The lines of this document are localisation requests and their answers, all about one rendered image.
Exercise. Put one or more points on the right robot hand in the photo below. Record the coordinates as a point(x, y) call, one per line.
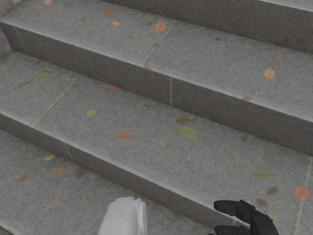
point(260, 224)

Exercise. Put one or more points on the robot left thigh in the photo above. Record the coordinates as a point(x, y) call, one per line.
point(125, 216)

